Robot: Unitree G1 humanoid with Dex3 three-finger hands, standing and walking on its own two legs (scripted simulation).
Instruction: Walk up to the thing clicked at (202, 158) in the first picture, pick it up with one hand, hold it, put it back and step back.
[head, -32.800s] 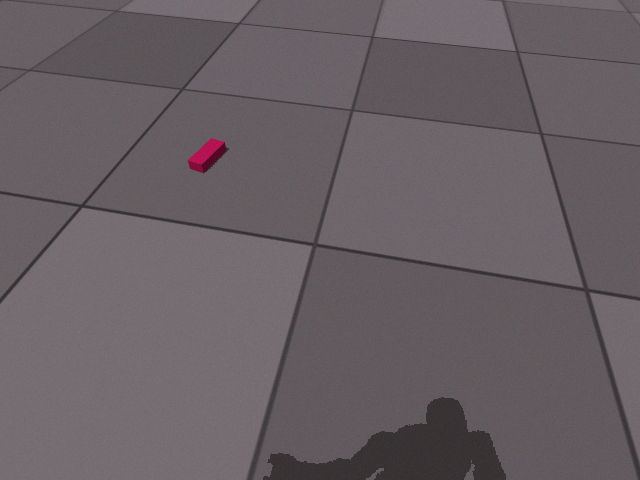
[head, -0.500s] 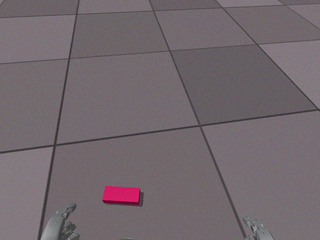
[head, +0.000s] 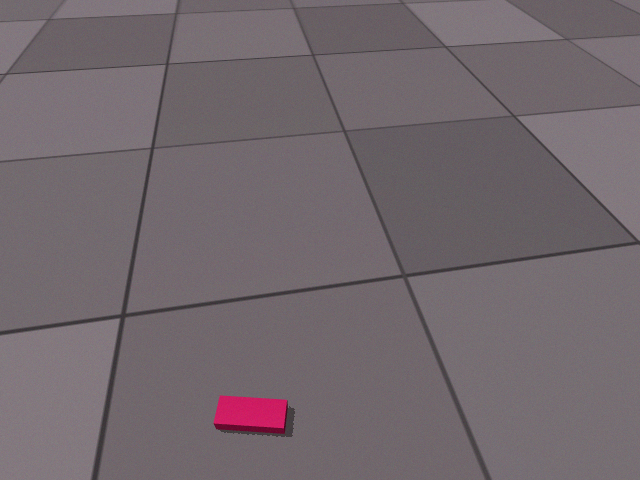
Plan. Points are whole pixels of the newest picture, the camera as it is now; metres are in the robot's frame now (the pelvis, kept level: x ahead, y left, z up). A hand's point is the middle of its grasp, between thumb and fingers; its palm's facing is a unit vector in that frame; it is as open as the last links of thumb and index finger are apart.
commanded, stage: stand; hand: left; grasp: from above
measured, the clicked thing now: (251, 414) +0.46 +0.21 -0.75
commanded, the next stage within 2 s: step back in 1.86 s
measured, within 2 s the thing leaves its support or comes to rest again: neither
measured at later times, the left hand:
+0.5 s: hand out of the picture +0.05 +0.23 -0.16, palm faces +0.03 -0.94 -0.34, open 7.4 cm
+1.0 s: hand out of the picture +0.08 +0.23 -0.15, palm faces +0.01 -0.94 -0.34, open 7.4 cm
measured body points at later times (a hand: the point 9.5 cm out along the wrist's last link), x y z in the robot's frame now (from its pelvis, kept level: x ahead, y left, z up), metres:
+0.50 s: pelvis +0.00 -0.01 +0.01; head +0.01 -0.02 +0.46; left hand +0.05 +0.28 -0.13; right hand +0.06 -0.30 -0.14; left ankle +0.01 +0.12 -0.74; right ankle +0.01 -0.15 -0.74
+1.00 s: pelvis +0.01 -0.02 +0.01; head +0.02 -0.02 +0.46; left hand +0.08 +0.28 -0.13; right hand +0.08 -0.31 -0.13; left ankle +0.01 +0.12 -0.74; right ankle +0.01 -0.15 -0.74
